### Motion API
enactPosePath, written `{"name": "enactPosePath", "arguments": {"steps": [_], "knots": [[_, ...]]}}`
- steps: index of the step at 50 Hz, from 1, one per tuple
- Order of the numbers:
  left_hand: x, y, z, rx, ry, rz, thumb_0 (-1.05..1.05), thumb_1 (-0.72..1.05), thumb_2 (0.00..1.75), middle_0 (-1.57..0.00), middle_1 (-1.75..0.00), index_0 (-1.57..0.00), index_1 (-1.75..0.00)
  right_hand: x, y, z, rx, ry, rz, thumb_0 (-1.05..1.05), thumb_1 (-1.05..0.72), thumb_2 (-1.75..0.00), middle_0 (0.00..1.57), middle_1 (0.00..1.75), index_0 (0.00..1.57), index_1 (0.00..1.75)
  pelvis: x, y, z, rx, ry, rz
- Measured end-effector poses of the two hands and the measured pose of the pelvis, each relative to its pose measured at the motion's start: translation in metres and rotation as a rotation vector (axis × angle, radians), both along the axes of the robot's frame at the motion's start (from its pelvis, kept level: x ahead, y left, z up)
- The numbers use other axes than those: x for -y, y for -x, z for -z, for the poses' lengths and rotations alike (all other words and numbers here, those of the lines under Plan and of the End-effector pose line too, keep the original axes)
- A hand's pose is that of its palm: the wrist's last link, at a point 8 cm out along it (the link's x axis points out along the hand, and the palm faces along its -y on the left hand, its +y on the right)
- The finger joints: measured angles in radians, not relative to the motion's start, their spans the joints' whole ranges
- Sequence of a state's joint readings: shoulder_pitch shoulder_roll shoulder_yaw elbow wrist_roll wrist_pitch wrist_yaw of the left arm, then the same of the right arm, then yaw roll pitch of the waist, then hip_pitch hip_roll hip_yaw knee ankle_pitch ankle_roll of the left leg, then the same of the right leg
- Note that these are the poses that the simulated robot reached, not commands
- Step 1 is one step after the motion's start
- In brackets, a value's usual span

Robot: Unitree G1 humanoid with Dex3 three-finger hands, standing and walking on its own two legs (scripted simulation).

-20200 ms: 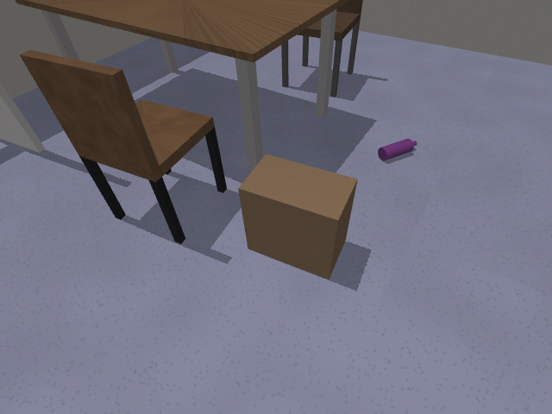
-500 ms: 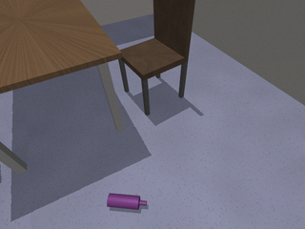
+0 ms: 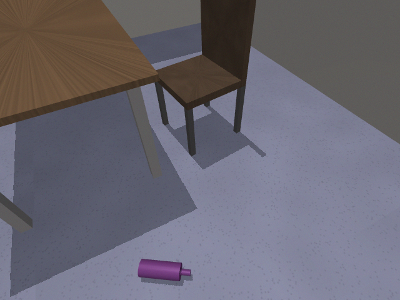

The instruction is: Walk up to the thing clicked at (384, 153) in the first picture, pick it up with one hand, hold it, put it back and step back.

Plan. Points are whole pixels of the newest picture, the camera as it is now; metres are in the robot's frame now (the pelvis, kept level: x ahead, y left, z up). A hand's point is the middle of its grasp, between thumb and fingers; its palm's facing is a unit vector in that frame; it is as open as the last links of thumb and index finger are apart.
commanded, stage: stand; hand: left
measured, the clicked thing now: (165, 270) +0.41 +0.23 -0.74
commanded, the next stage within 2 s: none
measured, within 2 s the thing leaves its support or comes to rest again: neither
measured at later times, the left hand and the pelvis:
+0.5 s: hand out of the picture +0.08 +0.24 -0.15, palm faces -0.03 -0.94 -0.34, open 7.4 cm; pelvis +0.00 -0.01 +0.00, yaw +0 degrees
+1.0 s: hand out of the picture +0.08 +0.24 -0.15, palm faces -0.03 -0.94 -0.35, open 7.4 cm; pelvis +0.00 -0.01 +0.00, yaw +0 degrees
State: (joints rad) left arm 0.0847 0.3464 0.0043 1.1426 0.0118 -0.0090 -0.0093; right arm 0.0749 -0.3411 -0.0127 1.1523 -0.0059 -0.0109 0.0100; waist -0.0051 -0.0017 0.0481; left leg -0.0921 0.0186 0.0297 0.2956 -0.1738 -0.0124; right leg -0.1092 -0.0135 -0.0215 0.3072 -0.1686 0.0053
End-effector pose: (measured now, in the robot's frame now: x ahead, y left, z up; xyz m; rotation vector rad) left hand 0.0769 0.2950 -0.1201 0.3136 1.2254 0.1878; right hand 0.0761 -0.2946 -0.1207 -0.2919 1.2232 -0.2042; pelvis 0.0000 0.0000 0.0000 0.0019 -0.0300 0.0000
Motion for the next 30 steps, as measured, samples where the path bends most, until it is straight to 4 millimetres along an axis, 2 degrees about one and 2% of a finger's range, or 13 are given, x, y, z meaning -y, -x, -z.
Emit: {"name": "enactPosePath", "arguments": {"steps": [18, 30], "knots": [[0.006, -0.001, -0.003, 0.001, -0.012, 0.000, 0.00, 0.90, 0.90, -0.21, -0.30, -0.21, -0.30, 0.007, 0.000, 0.002, -0.006, -0.004, -0.002, 0.01, -0.91, -0.89, 0.20, 0.30, 0.20, 0.30, 0.008, -0.003, 0.000, 0.006, 0.001, -0.003], [0.009, 0.002, -0.002, -0.006, -0.011, -0.001, 0.00, 0.90, 0.90, -0.21, -0.30, -0.21, -0.30, 0.012, 0.006, 0.003, -0.023, 0.000, -0.004, 0.01, -0.91, -0.89, 0.20, 0.30, 0.20, 0.30, 0.011, -0.002, 0.000, 0.003, 0.000, -0.004]]}}
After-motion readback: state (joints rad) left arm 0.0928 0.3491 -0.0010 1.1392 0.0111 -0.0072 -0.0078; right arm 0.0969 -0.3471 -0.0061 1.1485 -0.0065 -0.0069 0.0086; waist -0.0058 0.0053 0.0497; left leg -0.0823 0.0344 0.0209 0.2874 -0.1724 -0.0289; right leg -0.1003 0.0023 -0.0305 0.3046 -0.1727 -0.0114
